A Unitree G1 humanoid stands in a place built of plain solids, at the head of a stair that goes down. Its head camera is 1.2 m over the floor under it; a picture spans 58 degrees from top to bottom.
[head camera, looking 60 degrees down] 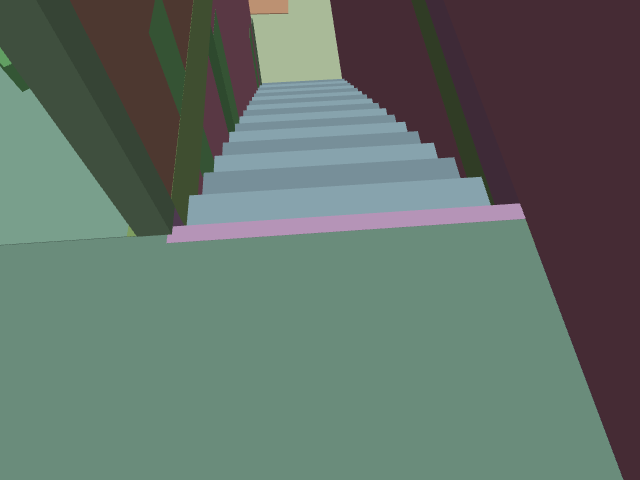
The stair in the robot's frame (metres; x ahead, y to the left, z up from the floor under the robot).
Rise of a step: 0.18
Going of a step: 0.26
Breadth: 1.17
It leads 5 degrees to the left of straight ahead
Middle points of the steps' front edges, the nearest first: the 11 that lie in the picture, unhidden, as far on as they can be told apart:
0.79 -0.09 0.00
1.05 -0.07 -0.18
1.31 -0.05 -0.36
1.57 -0.03 -0.55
1.83 -0.01 -0.73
2.09 0.01 -0.91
2.35 0.03 -1.09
2.61 0.05 -1.28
2.87 0.08 -1.46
3.12 0.10 -1.64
3.38 0.12 -1.82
